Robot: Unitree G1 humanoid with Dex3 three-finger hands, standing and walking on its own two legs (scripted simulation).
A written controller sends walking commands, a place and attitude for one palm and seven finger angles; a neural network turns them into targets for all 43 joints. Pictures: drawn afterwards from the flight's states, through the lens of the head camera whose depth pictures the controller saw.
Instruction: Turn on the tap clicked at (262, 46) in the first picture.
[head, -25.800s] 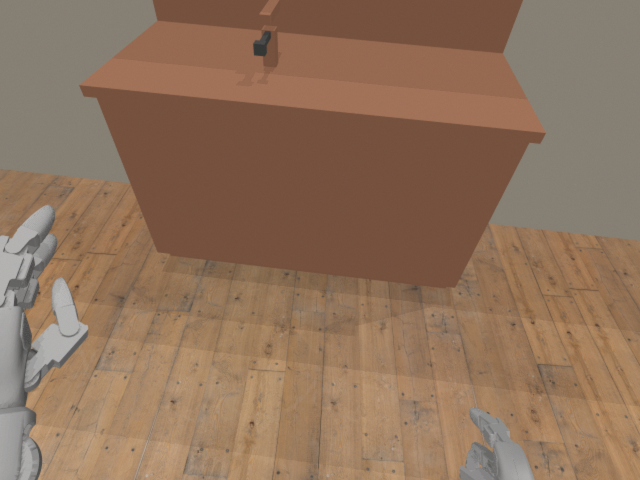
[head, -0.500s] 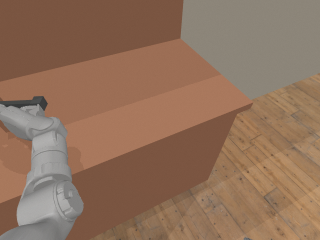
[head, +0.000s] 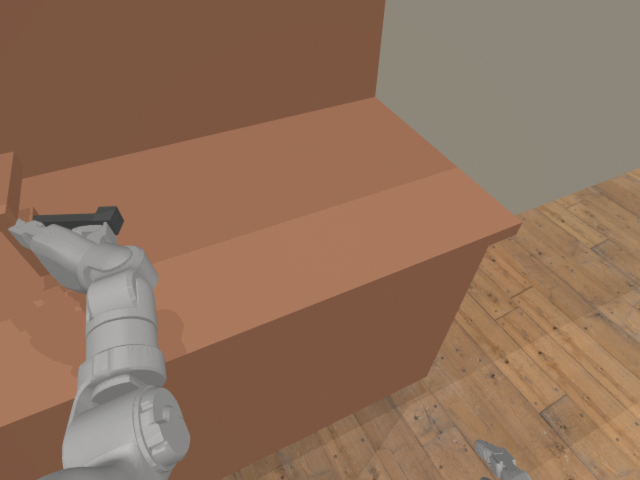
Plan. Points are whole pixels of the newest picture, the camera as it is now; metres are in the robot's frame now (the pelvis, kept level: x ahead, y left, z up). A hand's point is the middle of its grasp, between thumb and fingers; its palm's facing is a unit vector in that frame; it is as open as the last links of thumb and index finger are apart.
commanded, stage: lift the hand up off the lever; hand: left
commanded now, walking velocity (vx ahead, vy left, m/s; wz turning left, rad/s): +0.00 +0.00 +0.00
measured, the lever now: (108, 220) +0.43 +0.30 +0.11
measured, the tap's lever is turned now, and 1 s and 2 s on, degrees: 68 68 68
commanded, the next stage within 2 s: draw the hand back beside the body in 0.42 s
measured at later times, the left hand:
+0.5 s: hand (106, 232) +0.40 +0.28 +0.12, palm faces +0.88 -0.47 -0.06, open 8.2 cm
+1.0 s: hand (27, 236) +0.29 +0.27 +0.22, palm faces +0.51 -0.83 -0.20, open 7.5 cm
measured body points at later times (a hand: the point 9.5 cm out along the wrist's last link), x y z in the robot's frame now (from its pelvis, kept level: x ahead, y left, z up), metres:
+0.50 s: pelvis +0.01 +0.00 +0.00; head +0.01 -0.01 +0.45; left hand +0.35 +0.30 +0.13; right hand +0.14 -0.24 -0.11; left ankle +0.02 +0.13 -0.72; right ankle -0.02 -0.07 -0.72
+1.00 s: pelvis +0.01 +0.01 +0.01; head -0.02 -0.02 +0.46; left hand +0.26 +0.31 +0.24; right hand +0.19 -0.23 -0.07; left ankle +0.02 +0.13 -0.72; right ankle -0.02 -0.07 -0.72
